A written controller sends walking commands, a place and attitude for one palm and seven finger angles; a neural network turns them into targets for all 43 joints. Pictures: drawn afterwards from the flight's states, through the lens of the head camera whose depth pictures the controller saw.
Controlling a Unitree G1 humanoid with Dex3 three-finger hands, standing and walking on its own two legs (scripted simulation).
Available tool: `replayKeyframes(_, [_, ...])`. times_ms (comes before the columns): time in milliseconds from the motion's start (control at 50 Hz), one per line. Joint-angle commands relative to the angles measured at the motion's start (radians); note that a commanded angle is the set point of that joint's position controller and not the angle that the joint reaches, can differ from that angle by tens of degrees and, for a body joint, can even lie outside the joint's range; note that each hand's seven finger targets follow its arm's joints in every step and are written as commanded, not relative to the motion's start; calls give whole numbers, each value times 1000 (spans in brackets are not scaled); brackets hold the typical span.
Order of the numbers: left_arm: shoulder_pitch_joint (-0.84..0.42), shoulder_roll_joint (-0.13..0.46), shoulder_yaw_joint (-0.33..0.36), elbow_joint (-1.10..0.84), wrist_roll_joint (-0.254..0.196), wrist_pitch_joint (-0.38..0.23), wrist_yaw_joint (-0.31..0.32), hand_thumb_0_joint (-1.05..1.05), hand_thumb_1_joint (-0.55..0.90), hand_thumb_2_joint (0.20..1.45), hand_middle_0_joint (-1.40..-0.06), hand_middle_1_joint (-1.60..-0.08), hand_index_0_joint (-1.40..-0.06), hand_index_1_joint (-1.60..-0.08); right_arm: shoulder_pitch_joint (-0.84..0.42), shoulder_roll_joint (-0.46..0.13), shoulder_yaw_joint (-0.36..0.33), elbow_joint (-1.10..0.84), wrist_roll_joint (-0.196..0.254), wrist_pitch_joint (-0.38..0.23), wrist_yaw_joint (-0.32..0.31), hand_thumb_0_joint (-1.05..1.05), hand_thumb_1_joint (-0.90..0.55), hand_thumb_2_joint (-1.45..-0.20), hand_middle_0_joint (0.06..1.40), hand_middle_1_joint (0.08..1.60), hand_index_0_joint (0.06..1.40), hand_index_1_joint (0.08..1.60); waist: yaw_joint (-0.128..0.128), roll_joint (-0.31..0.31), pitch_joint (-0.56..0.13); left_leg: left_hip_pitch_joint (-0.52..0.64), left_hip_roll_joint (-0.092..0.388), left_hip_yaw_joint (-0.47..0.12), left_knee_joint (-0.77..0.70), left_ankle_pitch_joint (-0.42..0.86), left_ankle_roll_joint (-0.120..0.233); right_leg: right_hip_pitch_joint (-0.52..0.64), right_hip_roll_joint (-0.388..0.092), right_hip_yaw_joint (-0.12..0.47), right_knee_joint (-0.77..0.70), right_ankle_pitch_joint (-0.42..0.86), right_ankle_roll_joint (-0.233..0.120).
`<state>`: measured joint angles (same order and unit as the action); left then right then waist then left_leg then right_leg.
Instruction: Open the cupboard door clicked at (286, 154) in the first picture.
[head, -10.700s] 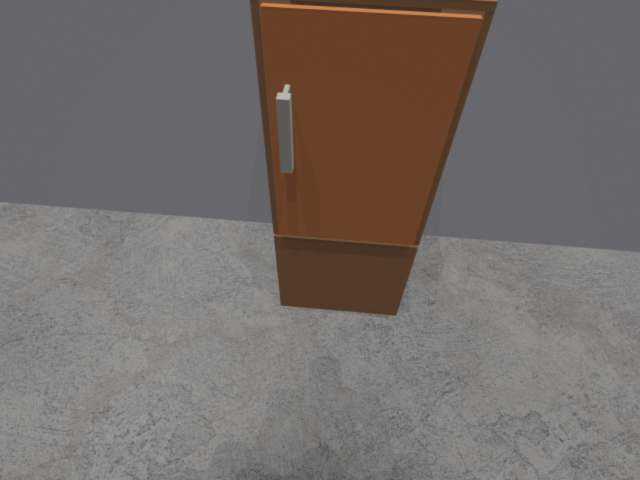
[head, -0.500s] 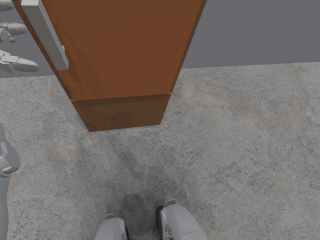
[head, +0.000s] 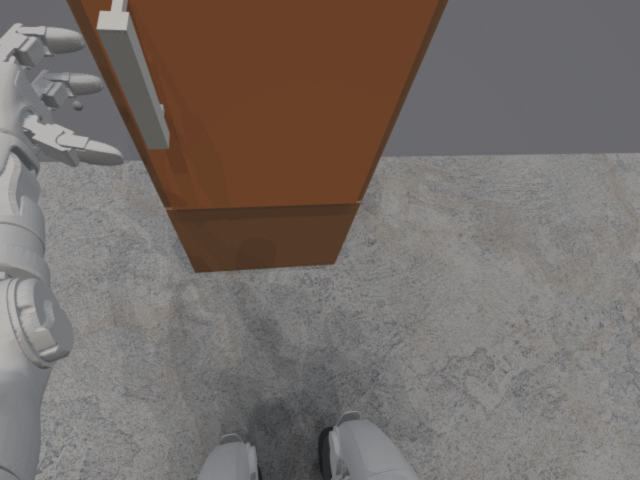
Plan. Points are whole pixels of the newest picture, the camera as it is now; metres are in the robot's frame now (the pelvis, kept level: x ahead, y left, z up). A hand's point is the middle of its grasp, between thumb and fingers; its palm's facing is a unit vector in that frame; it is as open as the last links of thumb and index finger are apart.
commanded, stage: move the hooked fingers beside the handle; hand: left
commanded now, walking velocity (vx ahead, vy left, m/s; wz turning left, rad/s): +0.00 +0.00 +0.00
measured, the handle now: (141, 77) +0.58 +0.16 +0.08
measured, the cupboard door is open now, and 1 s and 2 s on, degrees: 0 0 0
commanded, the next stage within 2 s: slide the fingers in behind the handle in 0.14 s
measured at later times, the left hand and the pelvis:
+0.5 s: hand (87, 103) +0.54 +0.21 +0.09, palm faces -0.02 -1.00 -0.01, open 14.0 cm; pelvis -0.01 +0.00 +0.00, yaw +0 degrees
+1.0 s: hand (115, 103) +0.54 +0.18 +0.09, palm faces -0.01 -1.00 -0.01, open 14.0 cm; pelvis +0.00 +0.00 +0.00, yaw +0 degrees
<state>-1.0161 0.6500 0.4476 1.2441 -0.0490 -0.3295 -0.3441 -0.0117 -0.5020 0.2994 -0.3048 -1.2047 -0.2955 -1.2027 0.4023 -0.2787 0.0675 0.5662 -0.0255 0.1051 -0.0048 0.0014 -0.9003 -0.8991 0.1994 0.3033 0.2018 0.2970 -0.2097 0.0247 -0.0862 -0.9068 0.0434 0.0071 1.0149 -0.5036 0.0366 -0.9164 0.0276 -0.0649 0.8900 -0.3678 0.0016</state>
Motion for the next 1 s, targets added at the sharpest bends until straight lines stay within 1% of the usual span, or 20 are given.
replayKeyframes(0, [-454, 317, 44, -226, -26, -77, 0, 0, -500, 300, -300, -1200, -300, -1200, 221, -195, -69, -20, 2, -5, -13, 0, -900, -900, 200, 300, 200, 300, -8, 166, -517, 334, -8, -65, -96, 560, -21, 257, 34, 30, -40, 376, -25])
replayKeyframes(20, [-439, 331, 53, -221, -24, -78, -5, 0, -500, 300, -300, -1200, -300, -1200, 221, -197, -71, -21, 3, -6, -15, 0, -900, -900, 200, 300, 200, 300, -1, 163, -522, 328, -9, -62, -94, 550, -19, 264, 33, 33, -41, 374, -25])
replayKeyframes(60, [-449, 291, 18, -207, -31, -68, -15, 0, -500, 300, -300, -1200, -300, -1200, 214, -194, -68, -20, 6, -9, -16, 0, -900, -900, 200, 300, 200, 300, -17, 151, -487, 303, -11, -55, -100, 496, -13, 258, 32, 35, -53, 350, -21])
replayKeyframes(100, [-456, 337, 47, -197, -33, -66, -21, 0, -500, 300, -300, -1200, -300, -1200, 222, -201, -67, -15, 7, -9, -21, 0, -900, -900, 200, 300, 200, 300, -14, 156, -496, 301, -10, -60, -100, 500, -13, 258, 32, 35, -49, 351, -24])
replayKeyframes(140, [-461, 323, 27, -167, -32, -54, -32, 0, -500, 300, -300, -1200, -300, -1200, 222, -201, -63, -10, 8, -11, -24, 0, -900, -900, 200, 300, 200, 300, -24, 143, -461, 270, -11, -57, -99, 459, -9, 243, 32, 37, -56, 321, -22])
replayKeyframes(180, [-492, 288, 3, -204, -38, -62, -36, 0, -500, 300, -300, -1200, -300, -1200, 228, -199, -66, -10, 6, -19, -25, 0, -900, -900, 200, 300, 200, 300, -33, 179, -492, 308, -12, -61, -96, 477, -9, 223, 32, 36, -54, 323, -25])
replayKeyframes(200, [-486, 316, 21, -200, -37, -64, -37, 0, -500, 300, -300, -1200, -300, -1200, 230, -203, -67, -1, 4, -18, -26, 0, -900, -900, 200, 300, 200, 300, -26, 186, -507, 324, -8, -66, -96, 483, -14, 215, 31, 33, -55, 313, -24])
replayKeyframes(260, [-495, 279, -9, -143, -41, -45, -38, 0, -500, 300, -300, -1200, -300, -1200, 232, -202, -62, 7, 6, -22, -26, 0, -900, -900, 200, 300, 200, 300, -47, 147, -441, 266, -10, -62, -99, 411, -6, 194, 32, 33, -65, 262, -21])
replayKeyframes(320, [-516, 304, 8, -184, -32, -51, -26, 0, -500, 300, -300, -1200, -300, -1200, 242, -204, -64, 7, 0, -27, -25, 0, -900, -900, 200, 300, 200, 300, -34, 191, -508, 304, -10, -69, -95, 441, -10, 195, 31, 31, -54, 274, -25])
replayKeyframes(340, [-516, 283, -8, -175, -29, -49, -22, 0, -500, 300, -300, -1200, -300, -1200, 242, -201, -63, 6, -1, -28, -23, 0, -900, -900, 200, 300, 200, 300, -36, 196, -496, 298, -11, -69, -95, 440, -11, 189, 31, 31, -55, 270, -25])
replayKeyframes(420, [-504, 318, 28, -183, -24, -51, 0, 0, -500, 300, -300, -1200, -300, -1200, 252, -205, -65, 6, -4, -27, -17, 0, -900, -900, 200, 300, 200, 300, -27, 181, -509, 299, -9, -69, -92, 462, -11, 204, 33, 29, -51, 293, -25])
replayKeyframes(460, [-511, 279, -5, -192, -16, -48, 8, 0, -500, 300, -300, -1200, -300, -1200, 245, -200, -64, 1, -4, -27, -13, 0, -900, -900, 200, 300, 200, 300, -33, 210, -494, 302, -11, -65, -95, 451, -12, 184, 32, 28, -53, 279, -25])
replayKeyframes(520, [-502, 314, 29, -197, -15, -51, 22, 0, -500, 300, -300, -1200, -300, -1200, 251, -203, -65, -1, -6, -25, -13, 0, -900, -900, 200, 300, 200, 300, -25, 188, -508, 299, -9, -67, -94, 469, -12, 206, 33, 27, -48, 298, -25])
replayKeyframes(700, [-477, 215, -2, -282, -31, -74, 42, 0, -500, 300, -300, -1200, -300, -1200, 260, -194, -81, 5, -11, -20, 3, 0, -900, -900, 200, 300, 200, 300, -15, 224, -580, 434, 2, -85, -86, 641, -33, 182, 39, 13, -39, 366, -28])
replayKeyframes(720, [-456, 167, -28, -252, -38, -66, 42, 0, -500, 300, -300, -1200, -300, -1200, 258, -189, -82, 9, -9, -19, 6, 0, -900, -900, 200, 300, 200, 300, -25, 210, -542, 429, 2, -83, -89, 632, -33, 167, 41, 9, -47, 359, -27])
replayKeyframes(820, [-465, 142, -35, -223, -34, -58, 69, 0, -500, 300, -300, -1200, -300, -1200, 254, -186, -82, 15, -9, -15, 7, 0, -900, -900, 200, 300, 200, 300, -32, 149, -467, 365, -4, -77, -99, 557, -23, 168, 38, 10, -53, 335, -24])
replayKeyframes(880, [-492, 124, -43, -259, -24, -79, 95, 0, -500, 300, -300, -1200, -300, -1200, 250, -179, -82, 7, -14, -23, 10, 0, -900, -900, 200, 300, 200, 300, -26, 189, -493, 389, -8, -78, -96, 578, -26, 167, 35, 12, -43, 339, -29])
replayKeyframes(900, [-489, 164, -9, -275, -22, -89, 102, 0, -500, 300, -300, -1200, -300, -1200, 250, -181, -85, 10, -16, -24, 10, 0, -900, -900, 200, 300, 200, 300, -14, 187, -539, 401, -6, -79, -88, 603, -30, 188, 34, 15, -37, 359, -27])
replayKeyframes(940, [-457, 104, -48, -246, -23, -92, 105, 0, -500, 300, -300, -1200, -300, -1200, 241, -173, -84, 7, -13, -26, 15, 0, -900, -900, 200, 300, 200, 300, -17, 166, -512, 391, -8, -79, -91, 608, -33, 188, 34, 11, -36, 363, -26])
replayKeyframes(980, [-447, 112, -38, -251, -22, -96, 110, 0, -500, 300, -300, -1200, -300, -1200, 244, -176, -86, 5, -12, -25, 15, 0, -900, -900, 200, 300, 200, 300, -12, 155, -512, 389, -8, -78, -93, 616, -29, 201, 34, 12, -34, 374, -28])
